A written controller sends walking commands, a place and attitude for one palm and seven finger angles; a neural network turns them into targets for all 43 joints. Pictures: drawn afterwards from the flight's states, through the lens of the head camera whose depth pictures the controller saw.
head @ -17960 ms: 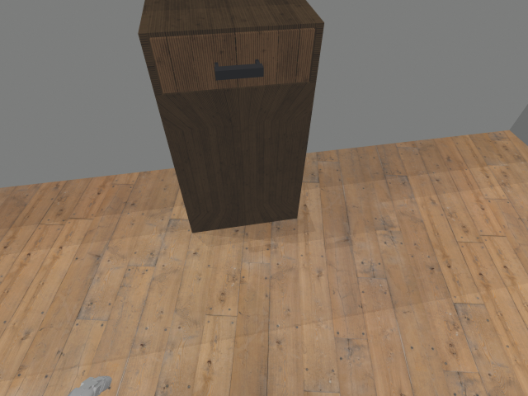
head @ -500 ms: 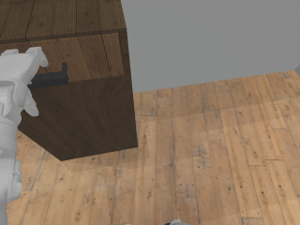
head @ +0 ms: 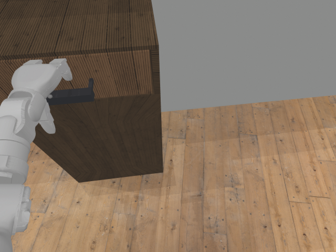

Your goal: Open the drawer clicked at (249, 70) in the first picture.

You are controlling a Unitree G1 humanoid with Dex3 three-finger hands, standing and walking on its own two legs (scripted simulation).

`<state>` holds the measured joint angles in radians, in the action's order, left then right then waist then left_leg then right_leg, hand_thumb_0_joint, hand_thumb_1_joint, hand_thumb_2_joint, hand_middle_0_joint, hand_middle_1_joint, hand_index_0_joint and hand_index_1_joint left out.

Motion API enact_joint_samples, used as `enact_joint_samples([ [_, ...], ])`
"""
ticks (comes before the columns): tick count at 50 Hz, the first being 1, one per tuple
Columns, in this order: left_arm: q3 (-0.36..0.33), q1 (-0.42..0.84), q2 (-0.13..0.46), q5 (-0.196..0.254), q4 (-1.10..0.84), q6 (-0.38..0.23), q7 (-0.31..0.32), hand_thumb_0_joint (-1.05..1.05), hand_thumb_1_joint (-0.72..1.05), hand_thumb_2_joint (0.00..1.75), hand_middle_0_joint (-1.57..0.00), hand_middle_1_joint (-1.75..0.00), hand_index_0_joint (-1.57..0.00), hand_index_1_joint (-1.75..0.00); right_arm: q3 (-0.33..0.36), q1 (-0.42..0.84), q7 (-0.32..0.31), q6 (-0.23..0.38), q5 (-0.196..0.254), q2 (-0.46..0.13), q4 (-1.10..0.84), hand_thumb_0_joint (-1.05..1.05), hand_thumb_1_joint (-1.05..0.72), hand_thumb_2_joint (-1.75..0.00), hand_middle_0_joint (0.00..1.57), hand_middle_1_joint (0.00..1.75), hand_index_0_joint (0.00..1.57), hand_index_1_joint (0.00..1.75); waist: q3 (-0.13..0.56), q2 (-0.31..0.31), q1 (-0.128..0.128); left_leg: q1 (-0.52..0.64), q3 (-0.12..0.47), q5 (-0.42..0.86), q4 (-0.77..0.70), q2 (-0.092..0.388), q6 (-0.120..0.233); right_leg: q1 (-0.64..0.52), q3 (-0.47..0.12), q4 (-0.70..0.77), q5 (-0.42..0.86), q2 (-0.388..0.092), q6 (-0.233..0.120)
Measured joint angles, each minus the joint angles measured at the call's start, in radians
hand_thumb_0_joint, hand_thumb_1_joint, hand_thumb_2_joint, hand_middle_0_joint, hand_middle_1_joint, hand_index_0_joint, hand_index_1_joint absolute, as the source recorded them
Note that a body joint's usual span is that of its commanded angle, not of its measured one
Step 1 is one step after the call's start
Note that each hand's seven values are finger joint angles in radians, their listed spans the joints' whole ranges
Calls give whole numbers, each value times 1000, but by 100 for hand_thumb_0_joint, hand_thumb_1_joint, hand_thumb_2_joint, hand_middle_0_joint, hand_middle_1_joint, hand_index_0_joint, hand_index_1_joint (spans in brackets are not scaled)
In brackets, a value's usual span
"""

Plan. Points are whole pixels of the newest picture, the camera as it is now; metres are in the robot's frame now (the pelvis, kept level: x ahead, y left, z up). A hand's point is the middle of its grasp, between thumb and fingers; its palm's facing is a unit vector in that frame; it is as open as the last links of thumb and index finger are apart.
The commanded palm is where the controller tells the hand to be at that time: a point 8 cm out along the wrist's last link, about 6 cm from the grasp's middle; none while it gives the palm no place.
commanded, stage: re-aim the fingers above the handle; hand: left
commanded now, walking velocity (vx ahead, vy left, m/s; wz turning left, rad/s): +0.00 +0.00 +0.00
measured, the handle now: (68, 90) +0.51 +0.30 +0.05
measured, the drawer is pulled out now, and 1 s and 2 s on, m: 0.00 0.00 0.00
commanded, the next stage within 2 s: lower the fingers behind the handle in 2.00 s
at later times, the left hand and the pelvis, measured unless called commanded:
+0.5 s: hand (51, 93) +0.45 +0.29 +0.10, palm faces -0.03 -0.01 -1.00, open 13.8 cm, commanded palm +0.43 +0.30 +0.17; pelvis -0.01 +0.00 +0.00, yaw -1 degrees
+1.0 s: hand (51, 87) +0.46 +0.30 +0.11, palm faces +0.00 +0.00 -1.00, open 13.8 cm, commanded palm +0.43 +0.32 +0.17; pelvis -0.01 +0.00 +0.00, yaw -1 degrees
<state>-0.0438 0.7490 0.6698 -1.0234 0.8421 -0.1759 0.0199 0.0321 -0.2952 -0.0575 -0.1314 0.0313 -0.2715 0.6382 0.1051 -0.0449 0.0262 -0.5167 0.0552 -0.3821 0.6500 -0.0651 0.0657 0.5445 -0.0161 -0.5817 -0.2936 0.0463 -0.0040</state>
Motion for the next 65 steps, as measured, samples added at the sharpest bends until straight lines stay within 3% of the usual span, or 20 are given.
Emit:
enact_joint_samples([
  [3,-10,5,0,-2,-8,-11,37,0,-49,30,-32,-120,-32,-121,8,2,6,7,-6,-1,8,0,-90,-90,20,30,21,30,1,1,-2,-14,4,-4,13,-1,-3,13,5,-12,-5,-1,-1],
  [7,-9,34,6,-7,24,27,73,0,-49,30,-32,-120,-32,-121,8,4,15,8,-7,-4,22,0,-90,-90,20,30,21,30,3,-3,-2,-28,6,-6,23,0,-4,25,8,-20,-7,1,-3],
  [14,11,38,15,0,60,89,31,0,-49,30,-32,-120,-31,-120,1,-14,12,-5,2,-5,28,0,-90,-90,20,30,21,30,7,-15,6,-8,-1,1,4,6,-3,8,0,0,5,5,-3],
  [19,5,10,2,8,26,40,0,0,-49,30,-32,-120,-31,-120,0,-27,2,-12,3,-2,26,0,-90,-90,20,30,21,30,5,-12,11,9,-6,5,-6,8,-2,-7,-5,8,10,7,-4],
  [24,-28,15,5,-11,37,3,35,0,-49,30,-32,-120,-32,-121,-1,-22,-2,-5,1,1,24,0,-90,-90,20,30,21,30,-3,-2,19,-1,-13,7,2,8,-4,7,-11,-5,12,8,-5],
  [31,-39,40,35,-28,85,48,85,0,-49,30,-32,-120,-32,-121,3,-24,4,12,1,-3,25,0,-90,-90,20,30,21,30,-3,-8,18,-22,-17,12,8,8,-4,28,-13,-11,18,8,-4],
  [36,22,51,23,-9,85,77,48,0,-49,30,-32,-120,-31,-120,6,-38,3,18,8,-6,34,0,-90,-90,20,30,21,30,-1,-13,12,-11,-6,17,1,3,-3,11,-3,0,20,2,-2],
  [41,48,73,-4,-4,92,42,23,0,-49,30,-32,-120,-31,-121,-4,-32,-7,20,10,-4,40,0,-90,-90,20,30,21,30,-3,1,22,-2,0,17,0,0,-2,1,2,0,17,-1,-2],
  [46,-1,78,0,-29,86,12,56,0,-49,30,-32,-120,-32,-121,-4,-23,-5,29,0,-1,24,0,-90,-90,20,30,21,30,-3,6,37,-19,-11,13,9,4,-4,23,-8,-11,17,3,-3],
  [51,-60,64,31,-38,103,37,85,0,-49,30,-32,-120,-32,-121,-7,-19,4,20,-5,-5,19,0,-90,-90,20,30,21,30,-4,-8,33,-26,-29,10,6,10,-1,36,-26,-11,19,10,-1],
  [55,-85,54,80,-38,149,63,63,0,-49,30,-31,-120,-31,-120,-14,-21,0,4,2,-5,23,0,-90,-90,20,30,21,30,-3,-14,25,-23,-35,11,-4,13,0,36,-32,-1,23,13,1],
  [58,-50,48,102,-32,150,68,25,0,-49,30,-31,-120,-31,-120,-9,-36,-6,5,10,-3,24,0,-90,-90,20,30,21,30,-6,-15,15,-23,-22,13,-7,11,0,28,-20,8,22,10,1],
  [62,17,37,74,-5,70,16,-30,0,-49,30,-32,-120,-31,-120,8,-54,-13,6,7,-3,37,0,-90,-90,20,30,21,30,-9,-7,-1,-20,5,10,0,2,-1,13,7,11,14,1,0],
  [65,43,44,35,18,22,-39,-36,0,-49,30,-32,-120,-32,-120,14,-48,-14,6,3,-7,49,0,-90,-90,20,30,21,30,-6,1,1,-23,18,2,15,-3,-2,10,21,1,3,-4,0],
])
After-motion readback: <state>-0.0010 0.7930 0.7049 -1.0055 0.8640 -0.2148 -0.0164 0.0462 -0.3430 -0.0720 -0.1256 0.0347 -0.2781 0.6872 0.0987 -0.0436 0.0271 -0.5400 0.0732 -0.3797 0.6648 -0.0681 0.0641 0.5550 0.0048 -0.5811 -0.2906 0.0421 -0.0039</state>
